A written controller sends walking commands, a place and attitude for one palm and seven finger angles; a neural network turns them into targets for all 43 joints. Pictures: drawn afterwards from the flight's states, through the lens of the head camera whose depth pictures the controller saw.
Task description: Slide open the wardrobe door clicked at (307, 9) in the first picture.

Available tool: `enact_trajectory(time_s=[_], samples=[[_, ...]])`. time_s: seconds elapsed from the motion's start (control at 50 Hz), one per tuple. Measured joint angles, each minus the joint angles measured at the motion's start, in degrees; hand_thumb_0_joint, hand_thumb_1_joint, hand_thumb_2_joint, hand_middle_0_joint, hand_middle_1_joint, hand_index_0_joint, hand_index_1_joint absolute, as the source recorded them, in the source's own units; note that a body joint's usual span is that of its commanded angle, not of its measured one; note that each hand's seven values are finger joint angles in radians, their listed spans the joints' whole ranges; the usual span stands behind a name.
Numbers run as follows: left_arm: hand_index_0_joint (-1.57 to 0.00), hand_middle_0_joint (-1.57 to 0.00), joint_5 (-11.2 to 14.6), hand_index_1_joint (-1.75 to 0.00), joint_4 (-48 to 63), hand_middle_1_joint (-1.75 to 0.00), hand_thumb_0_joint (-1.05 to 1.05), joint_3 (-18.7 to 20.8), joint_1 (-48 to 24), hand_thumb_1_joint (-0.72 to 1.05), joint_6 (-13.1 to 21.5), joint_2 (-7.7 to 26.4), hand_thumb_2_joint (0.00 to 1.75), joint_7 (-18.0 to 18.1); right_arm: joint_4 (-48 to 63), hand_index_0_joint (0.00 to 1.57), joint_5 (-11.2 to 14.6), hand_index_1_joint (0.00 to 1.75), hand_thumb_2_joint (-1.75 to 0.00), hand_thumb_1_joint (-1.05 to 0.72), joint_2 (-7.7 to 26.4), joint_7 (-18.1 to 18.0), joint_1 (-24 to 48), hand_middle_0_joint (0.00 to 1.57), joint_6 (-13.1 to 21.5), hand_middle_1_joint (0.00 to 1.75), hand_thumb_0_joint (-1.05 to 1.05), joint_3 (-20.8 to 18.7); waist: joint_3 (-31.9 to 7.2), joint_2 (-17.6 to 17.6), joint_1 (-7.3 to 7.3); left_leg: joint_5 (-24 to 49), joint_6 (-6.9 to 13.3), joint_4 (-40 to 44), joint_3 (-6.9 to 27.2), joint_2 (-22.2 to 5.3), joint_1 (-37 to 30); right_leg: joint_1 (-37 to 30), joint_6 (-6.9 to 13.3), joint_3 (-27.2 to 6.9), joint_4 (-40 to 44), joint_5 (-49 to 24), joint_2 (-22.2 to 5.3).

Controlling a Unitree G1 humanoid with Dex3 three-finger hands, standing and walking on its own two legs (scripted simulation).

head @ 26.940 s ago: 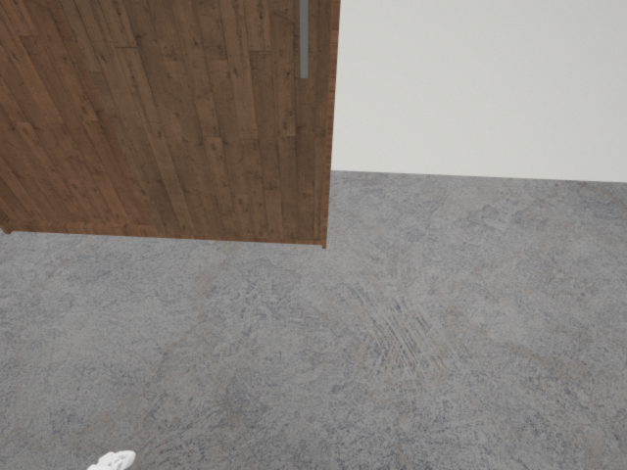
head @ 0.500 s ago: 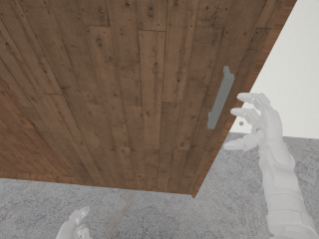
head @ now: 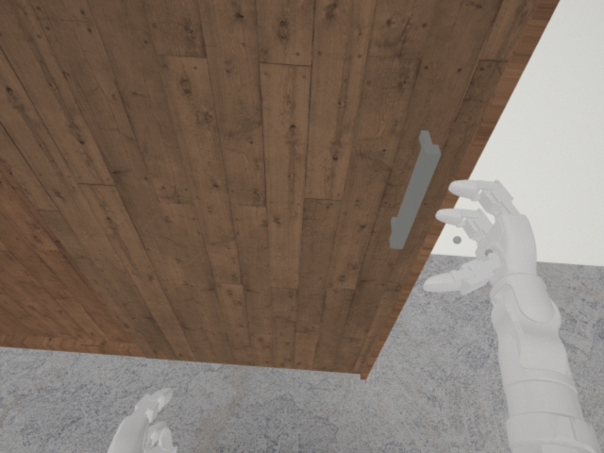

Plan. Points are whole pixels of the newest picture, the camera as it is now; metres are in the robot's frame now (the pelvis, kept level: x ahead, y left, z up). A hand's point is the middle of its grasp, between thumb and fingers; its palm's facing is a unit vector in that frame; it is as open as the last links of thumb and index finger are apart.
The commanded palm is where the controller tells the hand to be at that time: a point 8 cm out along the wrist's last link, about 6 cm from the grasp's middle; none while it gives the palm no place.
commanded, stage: move the hooked fingers beside the handle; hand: right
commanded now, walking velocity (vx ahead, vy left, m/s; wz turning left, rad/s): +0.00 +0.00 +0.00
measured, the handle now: (409, 194) +0.46 -0.12 +0.11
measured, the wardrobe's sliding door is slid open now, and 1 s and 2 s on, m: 0.00 0.00 0.00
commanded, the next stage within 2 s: feel for the door with the fingertips in 0.24 s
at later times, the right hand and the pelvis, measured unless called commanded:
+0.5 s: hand (455, 247) +0.36 -0.17 +0.11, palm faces -0.02 +1.00 +0.01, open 14.0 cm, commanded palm +0.34 -0.21 +0.11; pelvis -0.01 +0.00 +0.00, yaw +0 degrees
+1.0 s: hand (433, 232) +0.38 -0.14 +0.11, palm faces +0.00 +1.00 -0.02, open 14.0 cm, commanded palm +0.36 -0.19 +0.11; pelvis -0.01 +0.00 +0.00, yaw +0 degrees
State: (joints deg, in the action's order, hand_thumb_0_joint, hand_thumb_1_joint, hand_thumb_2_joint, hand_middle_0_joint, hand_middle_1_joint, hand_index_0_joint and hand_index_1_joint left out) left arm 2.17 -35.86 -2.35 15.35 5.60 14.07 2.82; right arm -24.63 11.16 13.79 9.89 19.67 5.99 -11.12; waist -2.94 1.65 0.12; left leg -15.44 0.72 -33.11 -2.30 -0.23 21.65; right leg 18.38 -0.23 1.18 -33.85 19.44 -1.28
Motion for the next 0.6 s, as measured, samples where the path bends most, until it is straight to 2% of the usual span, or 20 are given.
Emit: enact_trajectory(time_s=[0.14, 0.3, 0.4, 0.46, 0.54, 0.6], samples=[[-0.2, -0.2, 0.0, -0.3, 0.2, -0.3, 0.01, -0.1, -0.5, 0.91, -0.5, 0.3, 0.9, 0.4, -2.6, 0.3, -0.2, 1.2, -0.3, 0.5, 0.5, 0.0, 1.2, 0.3, -1.6, 1.2, -0.01, -0.1, 0.7, -0.1, 0.51, 0.2, 0.0, -0.3, -0.2, -0.1, 0.6, 0.7, 0.0, -0.2, -0.4, -0.2, 0.1], [-0.2, -0.2, -0.1, -0.3, -0.5, -0.3, 0.01, -0.1, 0.3, 0.91, -0.1, 0.1, 0.9, 0.5, -2.6, 0.3, 0.2, 1.2, -0.3, 0.5, 1.3, 0.4, 1.9, 0.3, 1.3, 1.2, -0.01, -1.6, 0.4, -0.3, 0.52, 0.4, 0.0, -0.1, 0.1, 0.1, 0.5, 0.6, 0.0, 0.1, -0.4, -0.2, -0.1], [-0.2, -0.2, 0.4, -0.3, -0.2, -0.3, 0.01, -0.2, 0.7, 0.91, -0.6, 0.4, 0.9, 0.6, -5.5, 0.3, 0.8, 1.2, -0.3, 0.5, 2.6, 1.9, 3.0, 0.3, -0.7, 1.2, -0.01, -1.8, 0.2, -0.2, 0.7, 0.6, 0.0, 0.0, -0.1, 0.0, 0.7, 1.1, 0.1, -0.1, -0.6, -0.3, 0.0], [-0.2, -0.2, 0.3, -0.3, 0.1, -0.3, 0.01, 0.2, 1.0, 0.91, -0.2, 0.7, 0.9, 0.5, -4.7, 0.3, 0.9, 1.2, -0.3, 0.5, 1.6, 1.8, 2.5, 0.3, -1.2, 1.2, -0.01, -0.3, 0.5, 0.1, 0.52, 0.6, -0.2, -0.2, -0.2, -0.2, 1.1, 1.6, 0.3, -0.2, -1.0, -0.3, 0.2], [-0.2, -0.2, 0.0, -0.3, -0.3, -0.3, 0.01, 0.4, 0.9, 0.91, 0.5, 0.5, 0.9, 0.2, -1.8, 0.3, 0.8, 1.2, -0.3, 0.5, -0.8, 0.5, 1.1, 0.3, 0.6, 1.2, -0.01, 1.2, 0.5, -0.1, 0.34, 0.6, -0.4, -0.5, 0.0, -0.3, 1.5, 1.8, 0.4, 0.0, -1.3, -0.1, 0.3], [-0.2, -0.2, -0.2, -0.3, -0.7, -0.3, 0.01, 0.3, 0.6, 0.91, 0.8, 0.0, 0.9, -0.2, -0.8, 0.3, -0.1, 1.2, -0.3, 0.5, -2.1, -1.2, 1.2, 0.3, 1.6, 1.2, -0.01, 2.3, 0.3, -0.5, 0.46, 0.4, -0.4, -0.9, 0.1, -0.4, 1.5, 1.8, 0.4, 0.1, -1.5, 0.0, 0.4]])
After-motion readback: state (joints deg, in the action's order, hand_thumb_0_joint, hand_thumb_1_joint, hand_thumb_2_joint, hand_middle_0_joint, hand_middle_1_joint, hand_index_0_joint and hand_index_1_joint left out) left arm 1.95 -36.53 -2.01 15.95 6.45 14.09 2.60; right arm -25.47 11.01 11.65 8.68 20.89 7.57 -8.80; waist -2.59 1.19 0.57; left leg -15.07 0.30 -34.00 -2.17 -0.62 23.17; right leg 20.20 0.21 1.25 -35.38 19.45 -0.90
